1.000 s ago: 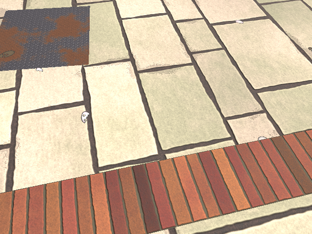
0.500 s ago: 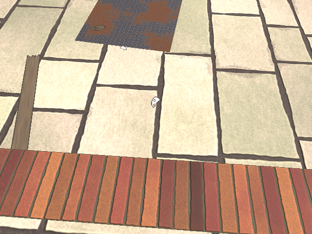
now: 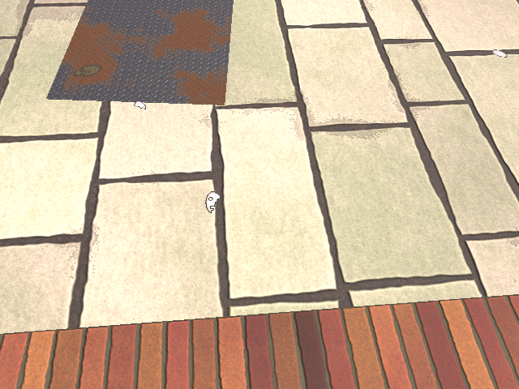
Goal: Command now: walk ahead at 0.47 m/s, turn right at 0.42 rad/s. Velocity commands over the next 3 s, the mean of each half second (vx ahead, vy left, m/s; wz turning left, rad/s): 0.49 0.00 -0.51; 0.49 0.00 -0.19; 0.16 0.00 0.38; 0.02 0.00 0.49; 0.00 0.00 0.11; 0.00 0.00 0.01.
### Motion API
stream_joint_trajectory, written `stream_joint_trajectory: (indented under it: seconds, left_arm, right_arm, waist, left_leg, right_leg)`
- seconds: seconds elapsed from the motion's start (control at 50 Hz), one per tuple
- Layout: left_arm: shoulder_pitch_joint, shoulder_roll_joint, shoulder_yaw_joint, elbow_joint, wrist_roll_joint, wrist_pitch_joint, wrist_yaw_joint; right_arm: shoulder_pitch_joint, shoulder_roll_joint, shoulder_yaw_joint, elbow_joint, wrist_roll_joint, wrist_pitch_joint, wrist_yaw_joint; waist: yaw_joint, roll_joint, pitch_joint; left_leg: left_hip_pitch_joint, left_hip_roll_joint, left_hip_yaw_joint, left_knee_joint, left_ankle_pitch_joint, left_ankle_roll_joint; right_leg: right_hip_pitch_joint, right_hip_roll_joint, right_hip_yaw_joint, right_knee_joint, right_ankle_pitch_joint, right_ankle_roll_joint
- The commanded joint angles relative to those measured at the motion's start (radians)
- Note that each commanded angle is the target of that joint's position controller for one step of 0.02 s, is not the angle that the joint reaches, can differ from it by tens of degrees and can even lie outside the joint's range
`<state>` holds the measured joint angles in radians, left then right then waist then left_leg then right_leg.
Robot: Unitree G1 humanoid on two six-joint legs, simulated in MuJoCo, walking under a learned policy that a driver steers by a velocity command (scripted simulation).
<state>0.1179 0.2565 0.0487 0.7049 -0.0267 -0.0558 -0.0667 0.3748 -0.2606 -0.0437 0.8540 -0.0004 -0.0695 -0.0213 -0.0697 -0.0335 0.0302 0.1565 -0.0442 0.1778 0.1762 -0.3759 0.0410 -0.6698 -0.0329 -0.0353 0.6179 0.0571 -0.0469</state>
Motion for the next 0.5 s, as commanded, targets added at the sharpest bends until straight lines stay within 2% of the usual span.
stream_joint_trajectory:
  seconds: [0.02,0.04,0.06,0.08,0.1,0.12,0.14,0.16,0.18,0.2,0.22,0.24,0.28,0.34,0.38,0.4,0.44,0.48,0.5]
  left_arm:
    - [-0.109,0.071,0.016,-0.124,-0.001,-0.016,-0.019]
    - [-0.058,0.093,0.028,-0.118,-0.002,-0.01,-0.019]
    - [0.046,0.133,0.046,-0.101,-0.004,-0.003,-0.014]
    - [0.196,0.184,0.073,-0.071,-0.003,0.0,0.002]
    - [0.322,0.246,0.089,-0.047,0.0,0.016,0.027]
    - [0.271,0.3,0.093,-0.076,0.001,0.008,0.032]
    - [0.291,0.226,0.077,-0.071,0.005,0.005,0.033]
    - [0.256,0.185,0.065,-0.07,0.01,0.0,0.035]
    - [0.19,0.161,0.056,-0.076,0.008,-0.005,0.032]
    - [0.132,0.129,0.046,-0.09,0.011,-0.011,0.033]
    - [0.101,0.124,0.042,-0.107,0.024,-0.011,0.039]
    - [0.089,0.128,0.043,-0.108,0.023,-0.013,0.043]
    - [0.103,0.149,0.048,-0.094,0.018,-0.016,0.053]
    - [0.135,0.178,0.058,-0.075,0.012,-0.007,0.072]
    - [0.179,0.183,0.06,-0.059,0.005,0.002,0.078]
    - [0.205,0.192,0.063,-0.05,0.003,0.008,0.081]
    - [0.23,0.19,0.063,-0.041,0.002,0.017,0.085]
    - [0.221,0.173,0.059,-0.048,0.01,0.025,0.084]
    - [0.206,0.16,0.057,-0.053,0.012,0.028,0.084]
  right_arm:
    - [0.012,-0.202,-0.049,-0.048,0.006,0.015,-0.023]
    - [0.006,-0.215,-0.053,-0.055,0.005,0.026,-0.032]
    - [-0.009,-0.229,-0.056,-0.063,0.001,0.034,-0.035]
    - [-0.045,-0.235,-0.056,-0.076,0.007,0.035,-0.035]
    - [-0.033,-0.191,-0.04,-0.096,-0.008,0.02,-0.03]
    - [0.078,-0.061,0.002,-0.14,-0.015,-0.013,-0.003]
    - [-0.028,-0.165,-0.02,-0.159,0.016,-0.056,0.02]
    - [-0.109,-0.182,-0.024,-0.197,0.051,-0.073,0.029]
    - [-0.138,-0.163,-0.019,-0.208,0.039,-0.081,0.026]
    - [-0.134,-0.165,-0.026,-0.199,0.015,-0.074,0.02]
    - [-0.105,-0.166,-0.029,-0.193,0.006,-0.06,0.02]
    - [-0.084,-0.162,-0.03,-0.195,-0.003,-0.047,0.019]
    - [-0.092,-0.138,-0.023,-0.208,-0.017,-0.029,0.012]
    - [-0.222,-0.093,-0.002,-0.251,-0.023,-0.025,0.009]
    - [-0.294,-0.083,0.003,-0.264,-0.015,-0.031,0.015]
    - [-0.334,-0.09,-0.002,-0.283,-0.012,-0.036,0.021]
    - [-0.34,-0.113,-0.015,-0.296,0.0,-0.043,0.029]
    - [-0.279,-0.139,-0.032,-0.286,0.008,-0.052,0.034]
    - [-0.219,-0.151,-0.042,-0.268,0.009,-0.057,0.036]
  waist:
    - [0.029,0.131,0.019]
    - [0.066,0.157,-0.023]
    - [0.125,0.169,-0.084]
    - [0.215,0.142,-0.153]
    - [0.25,-0.001,-0.244]
    - [0.123,-0.215,-0.367]
    - [0.202,-0.069,-0.4]
    - [0.182,-0.019,-0.234]
    - [0.124,0.089,-0.11]
    - [0.086,0.096,-0.072]
    - [0.055,0.06,-0.045]
    - [0.037,0.039,-0.036]
    - [0.032,0.023,-0.021]
    - [0.079,-0.009,0.001]
    - [0.124,-0.032,-0.02]
    - [0.14,-0.032,-0.032]
    - [0.135,-0.061,-0.056]
    - [0.093,-0.101,-0.087]
    - [0.06,-0.112,-0.083]
  left_leg:
    - [0.012,0.298,-0.002,0.143,1.168,0.046]
    - [0.032,0.302,0.002,0.239,1.319,0.043]
    - [0.007,0.301,0.001,0.385,1.371,0.043]
    - [-0.112,0.272,0.014,0.6,1.293,0.031]
    - [-0.374,0.197,0.002,0.923,0.763,0.004]
    - [-0.8,-0.038,-0.144,1.325,-0.18,-0.062]
    - [-0.901,0.007,-0.334,1.369,-0.149,-0.037]
    - [-0.937,0.058,-0.329,1.293,-0.082,-0.016]
    - [-0.916,0.097,-0.307,1.177,-0.029,-0.012]
    - [-0.863,0.132,-0.299,1.082,0.011,-0.019]
    - [-0.802,0.146,-0.294,1.056,0.038,-0.033]
    - [-0.774,0.154,-0.282,1.016,0.055,-0.054]
    - [-0.748,0.159,-0.247,0.914,0.095,-0.097]
    - [-0.7,0.129,-0.218,0.648,0.312,-0.123]
    - [-0.631,0.082,-0.206,0.495,0.447,-0.125]
    - [-0.608,0.059,-0.209,0.46,0.487,-0.119]
    - [-0.568,0.034,-0.226,0.415,0.445,-0.113]
    - [-0.511,0.038,-0.243,0.416,0.362,-0.083]
    - [-0.467,0.047,-0.243,0.383,0.338,-0.06]
  right_leg:
    - [0.038,0.066,-0.084,-0.011,-0.105,-0.05]
    - [0.102,0.095,-0.103,0.0,-0.162,-0.072]
    - [0.236,0.117,-0.1,0.0,-0.192,-0.098]
    - [0.481,0.13,-0.068,-0.077,-0.132,-0.138]
    - [0.79,-0.02,0.171,-0.098,-0.149,-0.2]
    - [1.106,-0.3,0.795,-0.193,-0.259,-0.434]
    - [1.083,-0.302,0.841,-0.308,-0.353,-0.413]
    - [0.946,-0.263,0.682,-0.328,-0.356,-0.353]
    - [0.767,-0.209,0.57,-0.351,-0.27,-0.313]
    - [0.657,-0.161,0.485,-0.36,-0.19,-0.286]
    - [0.559,-0.131,0.439,-0.387,-0.131,-0.284]
    - [0.498,-0.115,0.42,-0.404,-0.094,-0.288]
    - [0.394,-0.094,0.354,-0.412,-0.014,-0.287]
    - [0.304,-0.022,0.268,-0.386,-0.053,-0.233]
    - [0.299,-0.003,0.264,-0.345,-0.129,-0.196]
    - [0.31,-0.008,0.292,-0.329,-0.13,-0.187]
    - [0.36,-0.023,0.346,-0.275,-0.156,-0.175]
    - [0.419,-0.065,0.415,-0.214,-0.162,-0.159]
    - [0.438,-0.071,0.428,-0.179,-0.178,-0.141]
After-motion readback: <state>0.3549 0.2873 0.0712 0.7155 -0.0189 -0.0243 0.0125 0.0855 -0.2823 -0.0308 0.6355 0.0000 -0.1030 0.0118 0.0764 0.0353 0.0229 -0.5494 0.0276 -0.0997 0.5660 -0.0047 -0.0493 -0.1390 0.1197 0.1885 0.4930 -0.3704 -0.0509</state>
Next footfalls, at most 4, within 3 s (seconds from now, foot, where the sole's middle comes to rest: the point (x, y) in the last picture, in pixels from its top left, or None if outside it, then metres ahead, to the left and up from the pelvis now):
0.10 right None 0.23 -0.09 -0.76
0.52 left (215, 369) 0.51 0.08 -0.76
1.02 right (337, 329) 0.60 -0.24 -0.77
1.56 left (239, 283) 0.82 0.01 -0.91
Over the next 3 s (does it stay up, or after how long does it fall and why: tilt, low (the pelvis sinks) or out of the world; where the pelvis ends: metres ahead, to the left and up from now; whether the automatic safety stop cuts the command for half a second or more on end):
stays up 0.85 -0.15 -0.14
